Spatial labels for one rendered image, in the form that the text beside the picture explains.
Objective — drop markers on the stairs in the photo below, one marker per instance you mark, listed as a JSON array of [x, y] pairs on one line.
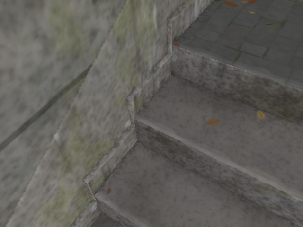
[[217, 146]]

